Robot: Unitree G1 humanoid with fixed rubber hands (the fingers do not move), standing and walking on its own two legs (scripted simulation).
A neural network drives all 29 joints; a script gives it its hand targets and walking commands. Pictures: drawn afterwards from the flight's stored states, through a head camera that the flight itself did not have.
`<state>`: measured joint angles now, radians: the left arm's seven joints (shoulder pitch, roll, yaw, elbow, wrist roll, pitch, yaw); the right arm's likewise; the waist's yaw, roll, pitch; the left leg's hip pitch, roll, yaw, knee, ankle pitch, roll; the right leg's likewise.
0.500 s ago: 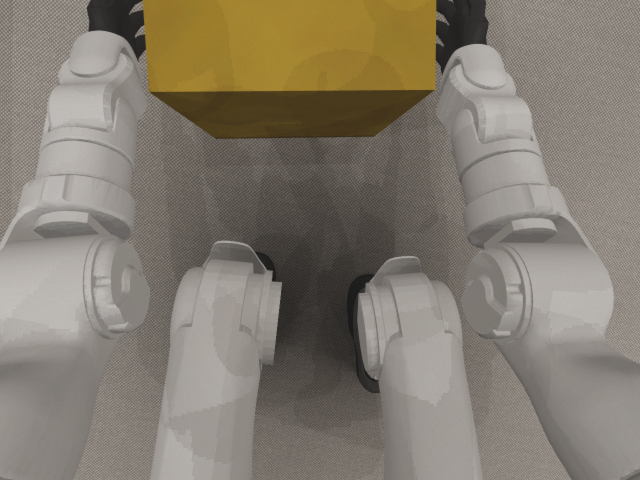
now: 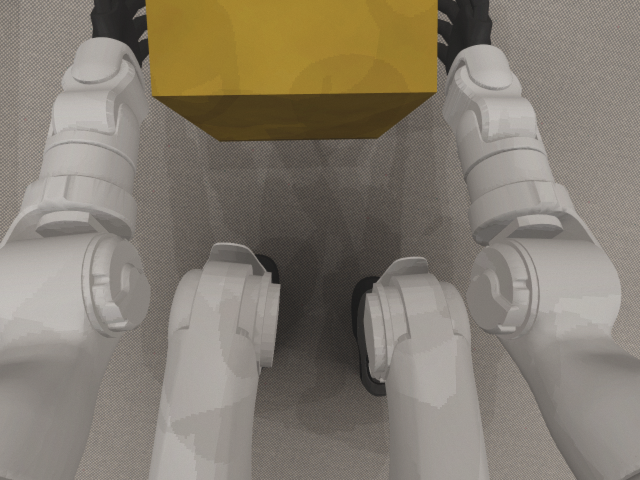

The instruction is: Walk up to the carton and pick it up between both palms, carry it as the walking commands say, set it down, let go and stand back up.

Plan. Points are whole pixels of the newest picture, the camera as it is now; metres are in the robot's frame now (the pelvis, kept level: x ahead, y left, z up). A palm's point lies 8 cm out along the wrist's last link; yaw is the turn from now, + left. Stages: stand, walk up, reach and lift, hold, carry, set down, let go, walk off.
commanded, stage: set down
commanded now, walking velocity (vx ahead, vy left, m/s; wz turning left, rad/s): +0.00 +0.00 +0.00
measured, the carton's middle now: (296, 52) +0.54 +0.07 -0.24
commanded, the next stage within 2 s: let go in 2.00 s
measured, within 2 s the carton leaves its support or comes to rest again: neither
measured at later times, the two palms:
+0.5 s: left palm (134, 77) +0.49 +0.25 -0.21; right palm (482, 73) +0.53 -0.14 -0.19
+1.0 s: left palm (51, 25) +0.50 +0.27 -0.10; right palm (530, 30) +0.54 -0.13 -0.09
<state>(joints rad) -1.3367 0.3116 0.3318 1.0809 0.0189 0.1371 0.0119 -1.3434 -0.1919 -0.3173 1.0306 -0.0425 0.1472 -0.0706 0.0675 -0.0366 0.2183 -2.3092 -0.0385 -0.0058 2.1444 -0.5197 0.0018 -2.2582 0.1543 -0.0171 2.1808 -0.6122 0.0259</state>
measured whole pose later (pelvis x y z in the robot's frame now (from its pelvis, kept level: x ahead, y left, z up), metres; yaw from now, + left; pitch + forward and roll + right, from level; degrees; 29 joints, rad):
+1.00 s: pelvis -0.01 +0.01 +0.07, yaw +0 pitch +29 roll -2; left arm -1.31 0.44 0.19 0.81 -0.21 0.22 0.07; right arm -1.33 -0.36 -0.16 0.78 0.15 0.24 -0.13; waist 0.06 -0.01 0.52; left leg -1.97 -0.04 -0.01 1.99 -0.52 0.02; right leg -1.90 0.09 -0.03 2.01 -0.62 0.01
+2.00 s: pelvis +0.02 +0.01 +0.29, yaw +1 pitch +33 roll -2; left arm -1.09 0.36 0.26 0.87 -0.06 0.21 -0.02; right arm -1.10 -0.29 -0.22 0.87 0.08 0.22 -0.04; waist 0.04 -0.03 0.20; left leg -1.37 -0.05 -0.05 1.10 -0.29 0.02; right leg -1.32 0.08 0.03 1.10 -0.36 0.01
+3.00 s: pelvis +0.13 +0.00 +0.40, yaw +1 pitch -1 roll +0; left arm 0.21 0.20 0.03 0.47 0.02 0.09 -0.06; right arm 0.25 -0.19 -0.02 0.45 0.00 0.09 0.05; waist 0.00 -0.02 0.07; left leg -0.15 -0.04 -0.06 0.44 -0.27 0.01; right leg -0.13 0.06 0.05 0.43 -0.28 -0.04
